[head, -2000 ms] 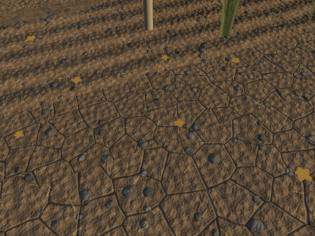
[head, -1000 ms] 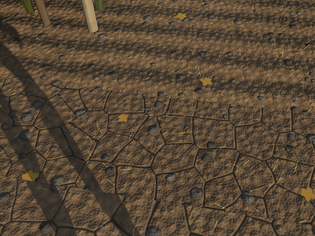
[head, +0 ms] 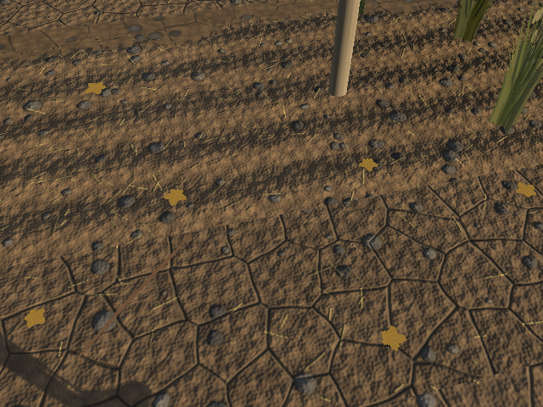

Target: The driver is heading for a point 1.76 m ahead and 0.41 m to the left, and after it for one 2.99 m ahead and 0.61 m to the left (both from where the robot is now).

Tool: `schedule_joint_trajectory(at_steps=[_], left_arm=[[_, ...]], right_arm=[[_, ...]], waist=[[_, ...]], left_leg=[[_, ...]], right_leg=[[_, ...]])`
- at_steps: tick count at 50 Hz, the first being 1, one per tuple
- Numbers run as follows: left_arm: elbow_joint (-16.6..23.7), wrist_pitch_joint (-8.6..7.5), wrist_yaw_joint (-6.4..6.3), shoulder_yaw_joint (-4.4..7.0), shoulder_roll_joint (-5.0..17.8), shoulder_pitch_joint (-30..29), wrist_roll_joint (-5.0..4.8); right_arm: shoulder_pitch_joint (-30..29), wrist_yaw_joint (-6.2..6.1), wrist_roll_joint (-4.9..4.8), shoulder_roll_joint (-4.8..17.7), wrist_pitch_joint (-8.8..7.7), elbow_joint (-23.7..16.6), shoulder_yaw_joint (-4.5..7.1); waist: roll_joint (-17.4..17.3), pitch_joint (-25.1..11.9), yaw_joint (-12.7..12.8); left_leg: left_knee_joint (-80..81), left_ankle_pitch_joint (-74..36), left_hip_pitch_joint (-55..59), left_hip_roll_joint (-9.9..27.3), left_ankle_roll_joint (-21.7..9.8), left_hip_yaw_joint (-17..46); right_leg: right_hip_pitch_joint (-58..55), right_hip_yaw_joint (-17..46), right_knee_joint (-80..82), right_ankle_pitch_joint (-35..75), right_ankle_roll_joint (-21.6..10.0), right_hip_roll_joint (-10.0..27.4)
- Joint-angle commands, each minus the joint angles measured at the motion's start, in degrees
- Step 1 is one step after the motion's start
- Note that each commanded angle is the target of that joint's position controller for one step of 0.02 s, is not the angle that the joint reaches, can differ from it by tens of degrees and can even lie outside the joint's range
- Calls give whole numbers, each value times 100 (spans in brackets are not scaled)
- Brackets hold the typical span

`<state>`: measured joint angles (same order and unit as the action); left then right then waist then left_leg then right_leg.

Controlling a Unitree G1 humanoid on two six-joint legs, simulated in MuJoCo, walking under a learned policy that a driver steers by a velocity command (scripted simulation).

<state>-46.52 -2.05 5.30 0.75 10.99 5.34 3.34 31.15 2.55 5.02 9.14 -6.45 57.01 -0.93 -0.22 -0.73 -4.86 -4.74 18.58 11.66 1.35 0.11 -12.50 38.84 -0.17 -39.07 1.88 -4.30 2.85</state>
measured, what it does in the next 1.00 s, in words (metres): goes down, turning left: right foot, then left foot 0.15 m lower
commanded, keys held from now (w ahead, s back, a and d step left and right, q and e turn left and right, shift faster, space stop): w+q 0.88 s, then w+e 0.12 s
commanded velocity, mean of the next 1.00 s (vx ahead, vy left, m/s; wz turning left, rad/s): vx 0.49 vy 0.00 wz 0.38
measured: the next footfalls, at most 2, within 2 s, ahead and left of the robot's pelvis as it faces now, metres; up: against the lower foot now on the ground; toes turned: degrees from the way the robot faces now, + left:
right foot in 0.10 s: +0.24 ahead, -0.15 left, +0.00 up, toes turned -1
left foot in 0.78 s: +0.62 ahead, +0.20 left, -0.15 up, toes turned +26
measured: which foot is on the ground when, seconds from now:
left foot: down 0.00-0.14, up 0.16-0.76, down 0.78-1.00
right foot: up 0.00-0.08, down 0.10-0.78, up 0.80-1.00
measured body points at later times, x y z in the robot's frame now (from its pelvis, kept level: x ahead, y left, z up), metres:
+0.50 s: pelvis +0.29 -0.05 +0.00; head +0.30 -0.04 +0.45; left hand +0.17 +0.16 -0.15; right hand +0.49 -0.21 -0.12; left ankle +0.43 +0.13 -0.68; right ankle +0.20 -0.15 -0.73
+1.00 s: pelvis +0.63 +0.11 -0.15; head +0.67 +0.13 +0.30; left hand +0.63 +0.40 -0.27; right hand +0.80 -0.09 -0.30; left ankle +0.58 +0.18 -0.89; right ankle +0.78 -0.02 -0.80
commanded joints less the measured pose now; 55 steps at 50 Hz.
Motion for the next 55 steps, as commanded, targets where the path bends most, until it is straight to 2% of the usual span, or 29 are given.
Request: schedule_joint_trajectory(at_steps=[1, 5, 6, 7, 8, 9, 10, 12, 14, 19, 21, 23, 26, 29, 31, 36, 37, 38, 39, 40, 41, 42, 43, 45, 46, 47, 48, 50, 55], left_arm=[[729, -49, -84, 62, 310, -1182, 9], [441, -174, -203, 275, 740, -140, -129], [3, -246, -249, 286, 785, 1095, -102], [-332, -230, -296, 355, 1106, 2641, -81], [-872, -258, -349, 400, 1179, 3825, 110], [-888, -375, -432, 512, 1365, 3201, 154], [-757, -415, -489, 487, 1104, 2243, 0], [-580, -427, -526, 226, 251, 1309, -116], [-494, -499, -531, 160, -12, 1046, -79], [-645, -629, -451, 204, 199, 1280, 272], [-727, -595, -413, 203, 314, 1452, 388], [-1129, -638, -573, 135, 186, 2153, 333], [-1668, -599, -642, 24, 107, 3571, 357], [-1530, -487, -418, -102, 106, 3054, 399], [-1476, -501, -473, -104, 193, 2911, 315], [-1901, -343, -741, -50, 421, 3777, 140], [-1664, -120, -844, 339, 1296, 2645, -684], [-1555, -90, -853, 253, 1101, 2677, -638], [-1567, -189, -773, 200, 797, 2581, -536], [-1256, -402, -620, 69, 162, 2925, -323], [-918, -681, -490, 111, 531, 2829, -582], [-311, -782, -491, 131, 651, 2053, -793], [1, -756, -588, 68, 487, 1493, -809], [-251, -520, -736, 168, 592, 1922, -618], [-370, -396, -761, 194, 455, 2033, -535], [-269, -326, -777, 198, 303, 1868, -502], [-199, -344, -798, 195, 258, 1622, -407], [-237, -458, -740, 214, 342, 1181, -343], [202, -390, -536, 295, 775, -76, -503]], right_arm=[[419, 107, -55, 841, 35, 172, 174], [-95, 97, 24, 1187, 81, 167, 322], [435, 76, 39, 678, 32, 177, 208], [694, 254, 179, 398, -64, 67, 42], [-50, 386, -9, 583, -21, -58, 181], [-888, 334, -139, 700, -85, -309, 308], [-1049, 159, -104, 774, -121, -326, 353], [-806, -14, -22, 179, -51, -362, 228], [-696, -23, -47, -242, 29, -432, 116], [-1650, 267, -100, 178, 119, -888, 144], [-1346, 426, -64, 203, 108, -863, 130], [-1908, 345, -18, 448, 92, -1079, 172], [-3046, 235, -77, 272, 177, -1327, 111], [-3359, 315, -63, 182, 283, -1410, 22], [-3260, 308, 6, 525, 363, -1381, 87], [-3544, 163, 105, 416, 383, -1157, 2], [-3467, 206, -1103, 914, 328, -1265, 334], [-2060, 219, -1085, 1083, 299, -838, 429], [-788, 128, -934, 1454, 378, -390, 631], [-193, 5, -613, 1965, 355, -246, 653], [-14, 1, -561, 1950, 364, -285, 664], [74, -38, -544, 1867, 439, -356, 701], [-203, -145, -612, 1763, 539, -278, 719], [-1905, -186, -594, 1383, 461, -852, 552], [-2258, -174, -580, 1190, 384, -877, 503], [-2713, -187, -643, 1096, 345, -946, 448], [-2809, -214, -540, 1182, 264, -940, 475], [-2381, -337, -495, 1166, 143, -785, 496], [-1732, -350, -679, 1408, 180, -373, 652]], waist=[[-642, 978, 155], [-682, 196, 1048], [-179, -1163, 1135], [828, -2125, 1619], [738, -1942, 1853], [606, -390, 1653], [677, 200, 1308], [363, 215, 663], [201, 347, 353], [255, 461, 421], [129, 501, 308], [28, 802, 679], [190, 980, 1269], [234, 1089, 1151], [-51, 1306, 1062], [-284, 1227, 1331], [-294, 1700, 723], [-375, 479, 190], [-526, -154, -396], [-1873, -1389, -225], [-1597, -2946, -487], [-1214, -3290, -574], [-393, -2785, -288], [1094, -1154, 673], [785, -630, 890], [431, 102, 1103], [-13, 409, 1098], [-379, 149, 815], [-274, 322, 403]], left_leg=[[-27, -3413, 15, 1599, -1387, 778], [-1580, -5734, -1115, 1346, -890, 463], [-3227, -4822, -2907, 832, -600, 274], [-4947, -841, -4696, -28, -334, 474], [-6635, 1589, -5274, -248, -447, 1165], [-6963, 1253, -5800, 119, -629, 1597], [-6931, 919, -5459, 453, -687, 1592], [-6554, 341, -4450, 776, -739, 1740], [-6266, -52, -4037, 820, -728, 1781], [-4769, -1847, -4007, 689, -553, 1443], [-5289, -2563, -3872, 583, -502, 1533], [-4297, -3311, -5914, 861, -464, 2217], [-3208, -3763, -7317, 829, -380, 2019], [-2790, -4883, -4387, 571, -618, 1227], [-2564, -4184, -4653, 644, -627, 1304], [-1328, -3195, -4681, 542, -330, 948], [-1761, -2854, -4269, -30, -586, 717], [-1752, -3808, -2269, -130, -781, 605], [-1720, -5306, -230, 305, -1186, 1004], [-3854, -8476, 2810, 1249, -1785, 2041], [-3899, -8551, 3726, 1878, -2657, 3258], [-2970, -5672, 3625, 2064, -2993, 4123], [-2155, -3160, 2672, 1961, -2698, 4427], [-1435, -2336, -754, 2080, -2370, 4099], [-1429, -2587, -1961, 2153, -2215, 3975], [-1048, -2515, -3536, 1542, -1842, 2952], [-907, -2593, -4451, 1003, -1649, 2304], [-1087, -2601, -4506, 355, -1433, 1489], [-1093, -2119, -2356, 1130, -1168, 1785]], right_leg=[[329, -220, 498, -672, -161, -226], [-2746, -413, 429, -395, -545, -512], [-5628, 31, -254, -6, -926, -29], [-7624, 2302, 817, -546, -1789, 1326], [-7502, 3277, 1746, -1182, -1640, 1692], [-5941, 2577, 2107, -1885, -1101, 1563], [-4541, 2015, 2352, -2135, -996, 1503], [-3103, 1296, 2651, -1289, -947, 1431], [-2436, 807, 3064, -562, -926, 1418], [-2140, -747, 3228, 541, -797, 956], [-2020, -884, 2797, 760, -819, 1014], [-4072, -530, 2287, 7, -776, 1286], [-5772, -239, 1951, 164, -835, 1582], [-3112, -998, 2220, -906, -630, 951], [-3521, -989, 1868, -1090, -561, 1017], [-5181, -1113, 933, 682, -344, 998], [-4244, -1005, -828, 2284, -141, 1188], [-3513, -1235, -2498, 2369, 17, 1040], [-1956, -1413, -4832, -41, 454, 390], [780, -719, -7557, -5099, 739, -218], [1292, 521, -7727, -4786, 726, -42], [1863, 721, -7331, -4449, 806, 8], [2167, 527, -6872, -4137, 791, 273], [1252, 447, -5502, -2698, 797, 631], [887, 546, -5210, -2623, 811, 804], [51, 538, -3583, -2283, 896, 945], [-718, 359, -2532, -1787, 926, 813], [-1725, 77, -837, 59, 868, 454], [-883, 138, 226, 225, 235, 258]])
